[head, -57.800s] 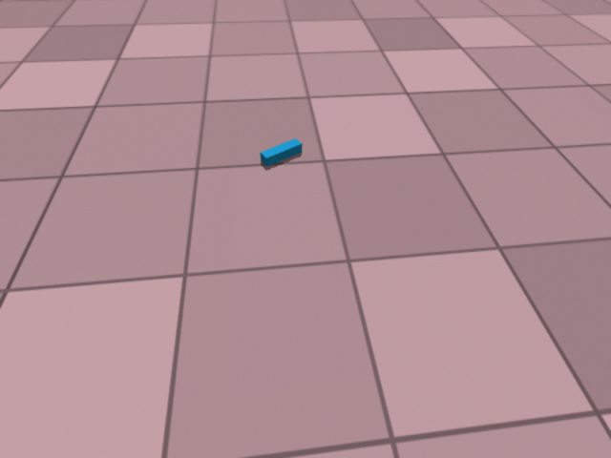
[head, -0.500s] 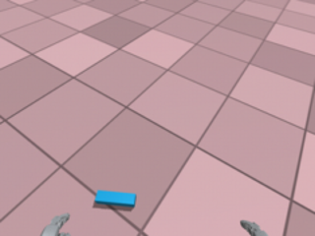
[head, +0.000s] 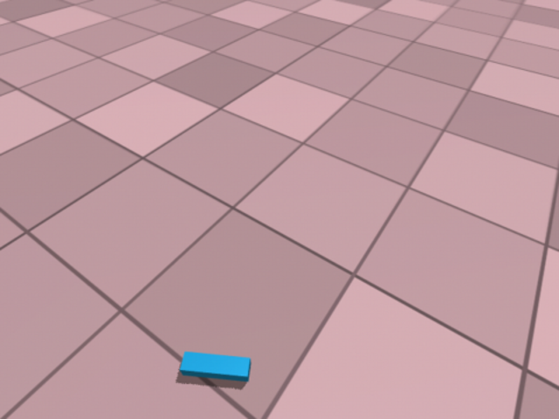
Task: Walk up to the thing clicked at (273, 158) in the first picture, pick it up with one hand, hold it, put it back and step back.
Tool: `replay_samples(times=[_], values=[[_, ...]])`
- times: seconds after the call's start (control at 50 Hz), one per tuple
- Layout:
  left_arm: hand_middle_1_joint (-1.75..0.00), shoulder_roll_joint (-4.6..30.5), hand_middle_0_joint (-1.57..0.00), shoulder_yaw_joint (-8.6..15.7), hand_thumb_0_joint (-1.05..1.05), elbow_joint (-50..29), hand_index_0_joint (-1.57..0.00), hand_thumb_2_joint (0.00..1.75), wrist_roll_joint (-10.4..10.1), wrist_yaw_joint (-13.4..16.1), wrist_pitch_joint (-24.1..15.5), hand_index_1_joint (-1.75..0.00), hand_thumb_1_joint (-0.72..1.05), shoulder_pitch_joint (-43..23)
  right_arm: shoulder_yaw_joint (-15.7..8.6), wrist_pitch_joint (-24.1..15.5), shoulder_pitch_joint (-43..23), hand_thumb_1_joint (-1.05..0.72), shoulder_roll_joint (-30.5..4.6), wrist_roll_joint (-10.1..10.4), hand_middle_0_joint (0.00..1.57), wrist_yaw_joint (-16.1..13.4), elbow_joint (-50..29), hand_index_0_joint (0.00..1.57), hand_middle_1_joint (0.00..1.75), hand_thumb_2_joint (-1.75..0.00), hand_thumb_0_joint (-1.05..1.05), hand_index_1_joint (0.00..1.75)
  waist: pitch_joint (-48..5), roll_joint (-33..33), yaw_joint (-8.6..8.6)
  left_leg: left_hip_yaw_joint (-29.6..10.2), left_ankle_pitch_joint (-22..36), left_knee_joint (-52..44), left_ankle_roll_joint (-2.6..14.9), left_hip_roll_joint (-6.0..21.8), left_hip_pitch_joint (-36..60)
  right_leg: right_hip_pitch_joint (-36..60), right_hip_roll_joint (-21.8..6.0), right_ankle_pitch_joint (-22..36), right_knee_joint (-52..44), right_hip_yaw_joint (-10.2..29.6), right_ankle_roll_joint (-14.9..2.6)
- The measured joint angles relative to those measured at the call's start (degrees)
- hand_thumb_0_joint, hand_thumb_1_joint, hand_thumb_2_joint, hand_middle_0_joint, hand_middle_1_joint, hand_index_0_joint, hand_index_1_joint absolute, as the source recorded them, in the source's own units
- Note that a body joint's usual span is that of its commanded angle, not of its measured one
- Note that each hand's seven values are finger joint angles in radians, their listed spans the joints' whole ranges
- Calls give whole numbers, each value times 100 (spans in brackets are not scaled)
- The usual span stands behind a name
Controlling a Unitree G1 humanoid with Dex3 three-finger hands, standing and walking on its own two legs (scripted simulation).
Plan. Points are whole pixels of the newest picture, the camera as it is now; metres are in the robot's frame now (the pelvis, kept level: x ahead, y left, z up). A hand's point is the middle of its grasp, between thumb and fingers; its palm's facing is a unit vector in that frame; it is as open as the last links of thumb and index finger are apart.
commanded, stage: stand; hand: left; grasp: from above
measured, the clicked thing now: (216, 366) +0.43 +0.21 -0.75
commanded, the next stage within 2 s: step back in 1.76 s
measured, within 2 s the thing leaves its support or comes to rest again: neither
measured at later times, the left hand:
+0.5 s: hand out of the picture +0.07 +0.22 -0.16, palm faces +0.02 -0.95 -0.32, open 7.4 cm
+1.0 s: hand out of the picture +0.09 +0.22 -0.15, palm faces +0.02 -0.94 -0.33, open 7.4 cm
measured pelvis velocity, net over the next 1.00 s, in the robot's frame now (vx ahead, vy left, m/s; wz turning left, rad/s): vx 0.02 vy -0.03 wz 0.00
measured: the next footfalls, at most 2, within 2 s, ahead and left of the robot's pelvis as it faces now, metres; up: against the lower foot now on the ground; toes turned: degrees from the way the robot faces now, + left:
none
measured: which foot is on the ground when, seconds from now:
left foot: down 0.00-1.00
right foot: down 0.00-1.00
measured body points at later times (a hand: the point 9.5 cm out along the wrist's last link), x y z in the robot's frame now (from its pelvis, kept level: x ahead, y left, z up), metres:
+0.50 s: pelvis +0.01 -0.02 +0.00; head +0.02 -0.02 +0.45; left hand +0.07 +0.27 -0.14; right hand +0.08 -0.30 -0.14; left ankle +0.02 +0.10 -0.74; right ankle +0.00 -0.14 -0.74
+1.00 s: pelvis +0.02 -0.03 +0.01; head +0.03 -0.03 +0.45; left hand +0.09 +0.27 -0.13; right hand +0.09 -0.32 -0.13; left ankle +0.02 +0.10 -0.74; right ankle +0.00 -0.14 -0.74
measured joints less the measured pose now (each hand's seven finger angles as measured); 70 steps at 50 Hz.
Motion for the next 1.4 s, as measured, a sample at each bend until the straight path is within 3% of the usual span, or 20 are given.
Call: replay_samples(times=[0.74,1.4], values=[[-30,87,-20,-42,0,300,-20,90,-72,-51,-102,-30,90,-515,129,-47,-264,-91,-241,71,21,12,316,21,30,-90,1,30,-29,58,-106,-70,85,-440,-174,178,267,274,176,95,-460,-61,-161],[-30,233,-20,-104,0,292,-20,90,-99,-108,-138,-30,90,-489,164,-38,-280,-91,-311,94,21,78,334,21,30,-90,1,30,-34,25,-128,-77,118,-531,-254,266,250,244,263,131,-540,-65,-244]])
